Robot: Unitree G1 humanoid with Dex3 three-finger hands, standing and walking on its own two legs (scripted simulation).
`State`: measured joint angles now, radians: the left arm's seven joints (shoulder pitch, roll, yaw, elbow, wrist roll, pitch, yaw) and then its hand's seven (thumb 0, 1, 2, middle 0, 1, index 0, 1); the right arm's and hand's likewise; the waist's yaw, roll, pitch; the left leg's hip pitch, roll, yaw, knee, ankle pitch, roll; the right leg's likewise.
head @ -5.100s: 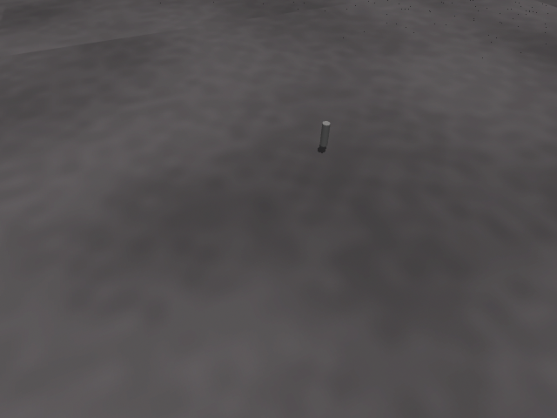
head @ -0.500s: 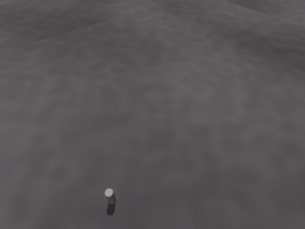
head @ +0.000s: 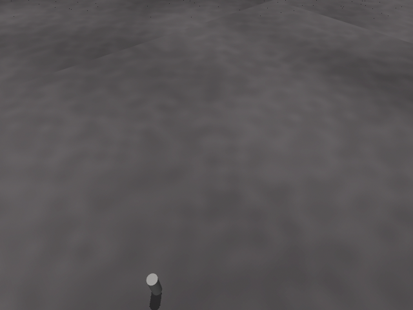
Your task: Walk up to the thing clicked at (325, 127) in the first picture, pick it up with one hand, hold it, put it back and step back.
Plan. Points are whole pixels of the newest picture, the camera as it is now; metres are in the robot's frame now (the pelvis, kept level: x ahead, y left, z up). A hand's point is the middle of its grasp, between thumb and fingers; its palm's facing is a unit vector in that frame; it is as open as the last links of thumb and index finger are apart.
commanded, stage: walk up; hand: left
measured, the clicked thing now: (154, 284) +0.37 +0.22 -0.70
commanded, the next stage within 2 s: stand in 0.88 s
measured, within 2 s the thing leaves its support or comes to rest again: neither
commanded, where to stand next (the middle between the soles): +0.03 +0.00 m, yaw +1 degrees
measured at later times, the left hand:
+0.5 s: hand out of the picture +0.08 +0.26 -0.15, palm faces +0.00 -0.94 -0.34, open 7.4 cm
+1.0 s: hand out of the picture +0.09 +0.25 -0.15, palm faces +0.00 -0.94 -0.34, open 7.4 cm
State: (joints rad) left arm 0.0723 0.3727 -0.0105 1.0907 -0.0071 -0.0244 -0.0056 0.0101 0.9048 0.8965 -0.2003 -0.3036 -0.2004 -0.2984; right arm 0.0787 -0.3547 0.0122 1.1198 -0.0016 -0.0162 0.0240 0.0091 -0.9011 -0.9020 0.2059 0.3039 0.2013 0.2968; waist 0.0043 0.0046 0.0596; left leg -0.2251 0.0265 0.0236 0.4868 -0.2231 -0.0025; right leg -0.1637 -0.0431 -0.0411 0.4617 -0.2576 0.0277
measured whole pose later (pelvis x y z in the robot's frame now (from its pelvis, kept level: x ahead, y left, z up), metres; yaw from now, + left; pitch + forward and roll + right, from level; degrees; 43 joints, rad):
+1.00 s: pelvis +0.02 +0.00 +0.01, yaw +0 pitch -2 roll +0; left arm 0.08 0.35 0.01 1.15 0.00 -0.01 -0.01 0.01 0.91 0.90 -0.20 -0.30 -0.20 -0.30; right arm 0.07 -0.35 0.00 1.15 -0.01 -0.01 0.01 0.01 -0.90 -0.90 0.20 0.30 0.20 0.30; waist 0.00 0.00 0.05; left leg -0.13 0.02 0.02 0.33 -0.16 -0.01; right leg -0.07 -0.05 -0.05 0.31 -0.20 0.03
